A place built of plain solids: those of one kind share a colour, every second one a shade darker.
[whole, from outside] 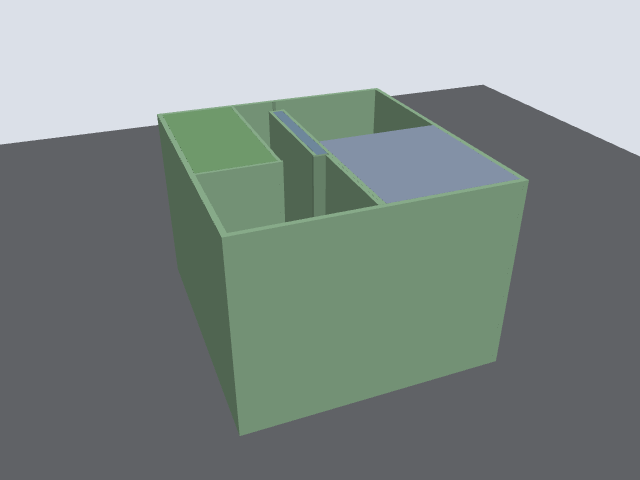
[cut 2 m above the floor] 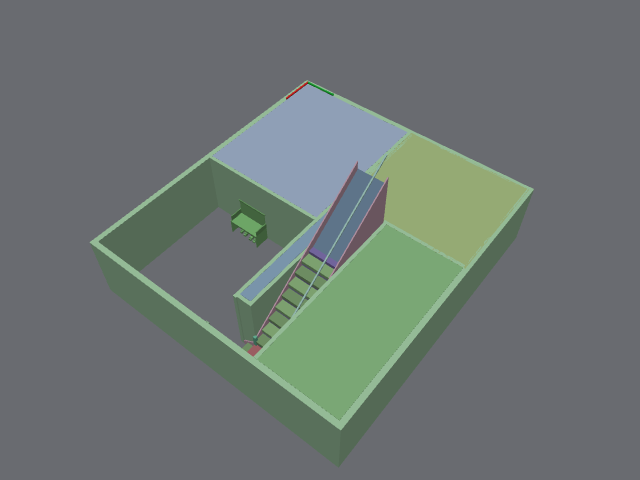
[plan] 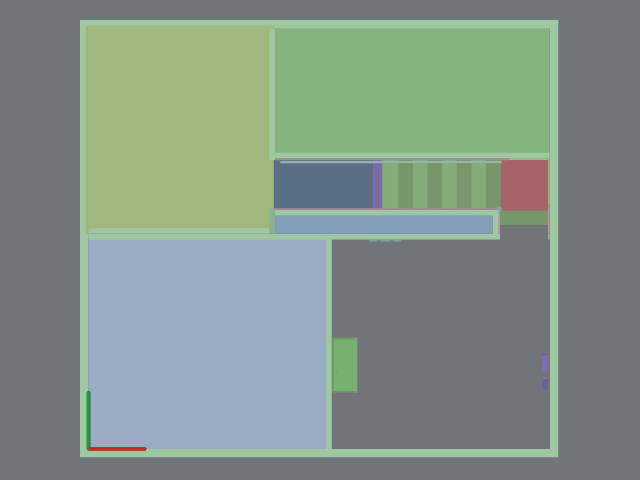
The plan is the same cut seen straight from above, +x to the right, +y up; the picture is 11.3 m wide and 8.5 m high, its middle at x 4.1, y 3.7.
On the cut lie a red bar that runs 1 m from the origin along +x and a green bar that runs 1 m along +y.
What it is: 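A lodging house's back stair, a dwelling of no particular year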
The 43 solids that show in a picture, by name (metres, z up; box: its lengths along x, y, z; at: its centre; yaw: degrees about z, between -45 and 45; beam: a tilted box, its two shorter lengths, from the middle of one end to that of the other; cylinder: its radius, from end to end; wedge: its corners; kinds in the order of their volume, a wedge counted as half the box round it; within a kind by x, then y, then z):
{
 "beside_lower_1": {"box": [4.21, 3.71, 5.86], "at": [2.1, 1.85, 2.88]},
 "behind_box_1": {"box": [4.87, 2.2, 5.86], "at": [5.74, 6.35, 2.88]},
 "upper_1": {"box": [3.35, 3.69, 3.52], "at": [1.63, 5.65, 1.71]},
 "wall_1": {"box": [0.15, 7.75, 5.86], "at": [-0.07, 3.72, 2.88]},
 "wall_2": {"box": [3.2, 0.1, 5.86], "at": [1.6, 3.86, 2.88]},
 "wall_3": {"box": [0.1, 0.45, 5.86], "at": [3.25, 4.04, 2.88]},
 "wall_4": {"box": [0.1, 2.34, 5.86], "at": [3.25, 6.28, 2.88]},
 "wall_5": {"box": [7.29, 0.1, 5.86], "at": [3.64, 3.76, 2.88]},
 "wall_6": {"box": [8.47, 0.15, 5.86], "at": [4.08, -0.07, 2.88]},
 "wall_7": {"box": [8.47, 0.15, 5.86], "at": [4.08, 7.52, 2.88]},
 "wall_8": {"box": [0.1, 3.71, 2.93], "at": [4.26, 1.85, 1.42]},
 "wall_9": {"box": [4.05, 0.1, 5.86], "at": [5.23, 4.18, 2.88]},
 "wall_10": {"box": [4.97, 0.1, 5.86], "at": [5.69, 5.2, 2.88]},
 "wall_11": {"box": [0.1, 0.52, 5.86], "at": [7.21, 3.97, 2.88]},
 "wall_12": {"box": [0.15, 7.75, 5.86], "at": [8.24, 3.72, 2.88]},
 "beside_box_1": {"box": [3.85, 0.32, 5.86], "at": [5.23, 3.97, 2.88]},
 "carriage_1": {"wedge": [[3.28, 4.26, -0.05], [3.28, 4.26, 3.33], [3.28, 5.12, -0.05], [3.28, 5.12, 3.33], [7.3, 4.26, -0.05], [7.3, 4.26, 0.34], [7.3, 5.12, -0.05], [7.3, 5.12, 0.34]]},
 "string_1": {"wedge": [[3.3, 4.23, -0.05], [3.3, 4.23, 3.59], [3.3, 4.26, -0.05], [3.3, 4.26, 3.59], [7.24, 4.23, -0.05], [7.24, 4.23, 0.67], [7.24, 4.26, -0.05], [7.24, 4.26, 0.67]]},
 "string_2": {"wedge": [[3.3, 5.11, -0.05], [3.3, 5.11, 3.59], [3.3, 5.15, -0.05], [3.3, 5.15, 3.59], [7.45, 5.11, -0.05], [7.45, 5.11, 0.51], [7.45, 5.15, -0.05], [7.45, 5.15, 0.51]]},
 "string_3": {"wedge": [[7.26, 3.81, -0.05], [7.26, 3.81, 0.12], [7.26, 4.21, -0.05], [7.26, 4.21, 0.42], [7.29, 3.81, -0.05], [7.29, 3.81, 0.12], [7.29, 4.21, -0.05], [7.29, 4.21, 0.42]]},
 "string_4": {"wedge": [[8.14, 3.81, -0.05], [8.14, 3.81, 0.12], [8.14, 4.33, -0.05], [8.14, 4.33, 0.51], [8.17, 3.81, -0.05], [8.17, 3.81, 0.12], [8.17, 4.33, -0.05], [8.17, 4.33, 0.51]]},
 "rail_1": {"wedge": [[3.39, 5.06, 4.3], [3.39, 5.06, 4.35], [3.39, 5.1, 4.3], [3.39, 5.1, 4.35], [7.32, 5.06, 1.38], [7.32, 5.06, 1.43], [7.32, 5.1, 1.38], [7.32, 5.1, 1.43]]},
 "tread_1": {"wedge": [[5.17, 4.25, 1.83], [5.17, 4.25, 1.93], [5.17, 5.13, 1.83], [5.17, 5.13, 1.93], [5.49, 4.25, 1.83], [5.49, 4.25, 1.93], [5.49, 5.13, 1.83], [5.49, 5.13, 1.93]]},
 "tread_2": {"wedge": [[5.43, 4.25, 1.63], [5.43, 4.25, 1.73], [5.43, 5.13, 1.63], [5.43, 5.13, 1.73], [5.75, 4.25, 1.63], [5.75, 4.25, 1.73], [5.75, 5.13, 1.63], [5.75, 5.13, 1.73]]},
 "tread_3": {"wedge": [[5.69, 4.25, 1.44], [5.69, 4.25, 1.54], [5.69, 5.13, 1.44], [5.69, 5.13, 1.54], [6.01, 4.25, 1.44], [6.01, 4.25, 1.54], [6.01, 5.13, 1.44], [6.01, 5.13, 1.54]]},
 "tread_4": {"wedge": [[5.95, 4.25, 1.25], [5.95, 4.25, 1.35], [5.95, 5.13, 1.25], [5.95, 5.13, 1.35], [6.26, 4.25, 1.25], [6.26, 4.25, 1.35], [6.26, 5.13, 1.25], [6.26, 5.13, 1.35]]},
 "tread_5": {"wedge": [[6.21, 4.25, 1.06], [6.21, 4.25, 1.16], [6.21, 5.13, 1.06], [6.21, 5.13, 1.16], [6.52, 4.25, 1.05], [6.52, 4.25, 1.15], [6.52, 5.13, 1.05], [6.52, 5.13, 1.15]]},
 "tread_6": {"wedge": [[6.47, 4.25, 0.86], [6.47, 4.25, 0.96], [6.47, 5.13, 0.86], [6.47, 5.13, 0.96], [6.78, 4.25, 0.86], [6.78, 4.25, 0.96], [6.78, 5.13, 0.86], [6.78, 5.13, 0.96]]},
 "tread_7": {"wedge": [[6.73, 4.25, 0.67], [6.73, 4.25, 0.77], [6.73, 5.13, 0.67], [6.73, 5.13, 0.77], [7.04, 4.25, 0.67], [7.04, 4.25, 0.77], [7.04, 5.13, 0.67], [7.04, 5.13, 0.77]]},
 "tread_8": {"wedge": [[6.99, 4.25, 0.48], [6.99, 4.25, 0.58], [6.99, 5.13, 0.48], [6.99, 5.13, 0.58], [7.3, 4.25, 0.48], [7.3, 4.25, 0.58], [7.3, 5.13, 0.48], [7.3, 5.13, 0.58]]},
 "tread_9": {"wedge": [[7.28, 3.96, 0.09], [7.28, 3.96, 0.19], [7.28, 4.28, 0.09], [7.28, 4.28, 0.19], [8.15, 3.96, 0.09], [8.15, 3.96, 0.19], [8.15, 4.28, 0.09], [8.15, 4.28, 0.19]]},
 "boot_bench_1": {"box": [0.02, 0.92, 0.85], "at": [4.32, 1.49, 0.53]},
 "boot_bench_2": {"box": [0.032, 0.98, 0.05], "at": [4.33, 1.49, 0.97]},
 "boot_bench_3": {"box": [0.41, 0.03, 0.17], "at": [4.52, 1.01, 0.55]},
 "boot_bench_4": {"box": [0.41, 0.03, 0.17], "at": [4.52, 1.96, 0.55]},
 "boot_bench_5": {"box": [0.45, 0.03, 0.53], "at": [4.54, 1.01, 0.21]},
 "boot_bench_6": {"box": [0.44, 0.92, 0.028], "at": [4.54, 1.49, 0.45]},
 "boot_bench_7": {"box": [0.45, 0.03, 0.53], "at": [4.54, 1.96, 0.21]},
 "landing_1": {"wedge": [[7.24, 4.22, 0.29], [7.24, 4.22, 0.39], [7.24, 5.13, 0.29], [7.24, 5.13, 0.39], [8.15, 4.22, 0.29], [8.15, 4.22, 0.39], [8.15, 5.13, 0.29], [8.15, 5.13, 0.39]]},
 "coat_pegs_1": {"box": [0.1, 0.15, 0.83], "at": [8.09, 1.16, 1.14]},
 "coat_pegs_2": {"box": [0.1, 0.26, 0.56], "at": [8.09, 1.53, 1.28]},
 "riser_1": {"wedge": [[4.91, 4.25, 2.0], [4.91, 4.25, 2.03], [4.91, 5.13, 2.0], [4.91, 5.13, 2.03], [5.2, 4.25, 1.9], [5.2, 4.25, 2.02], [5.2, 5.13, 1.9], [5.2, 5.13, 2.02]]},
 "string_turn_1": {"box": [0.032, 0.81, 0.56], "at": [8.15, 4.74, 0.23]}
}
